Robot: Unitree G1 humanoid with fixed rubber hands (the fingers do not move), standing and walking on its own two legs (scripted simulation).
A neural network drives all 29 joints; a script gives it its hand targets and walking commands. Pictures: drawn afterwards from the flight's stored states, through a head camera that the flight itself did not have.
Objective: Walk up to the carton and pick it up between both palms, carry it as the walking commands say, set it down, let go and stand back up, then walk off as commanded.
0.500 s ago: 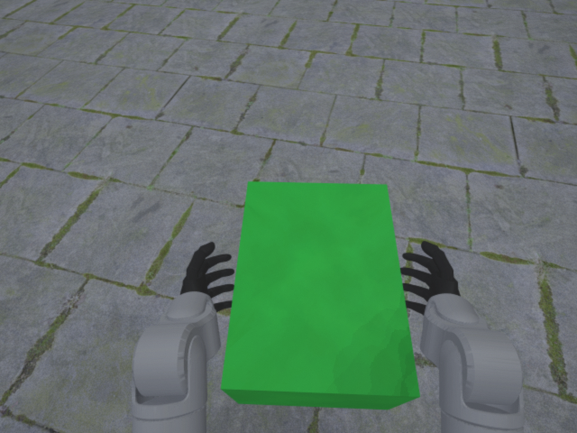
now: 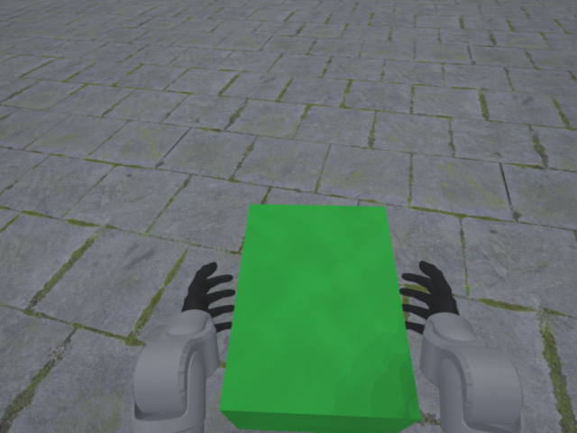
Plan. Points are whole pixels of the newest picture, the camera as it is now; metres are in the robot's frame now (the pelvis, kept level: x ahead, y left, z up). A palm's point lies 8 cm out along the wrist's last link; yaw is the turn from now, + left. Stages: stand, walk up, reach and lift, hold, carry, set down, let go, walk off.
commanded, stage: carry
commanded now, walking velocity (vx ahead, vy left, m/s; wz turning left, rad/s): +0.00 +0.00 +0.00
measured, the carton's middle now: (315, 312) +0.32 +0.00 +0.01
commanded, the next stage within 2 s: none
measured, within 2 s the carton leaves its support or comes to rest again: neither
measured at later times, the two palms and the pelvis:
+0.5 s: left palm (241, 281) +0.34 +0.11 +0.05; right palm (443, 291) +0.34 -0.18 +0.05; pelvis +0.09 -0.03 -0.02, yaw +0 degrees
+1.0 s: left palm (273, 187) +0.58 +0.08 +0.04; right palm (421, 182) +0.59 -0.21 +0.04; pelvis +0.31 -0.08 -0.04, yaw +5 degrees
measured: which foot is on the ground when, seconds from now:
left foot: down 0.00-0.48, up 0.50-0.62, down 0.64-0.86, up 0.88-1.00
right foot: down 0.00-0.32, up 0.34-0.42, down 0.44-0.70, up 0.72-0.80, down 0.82-1.00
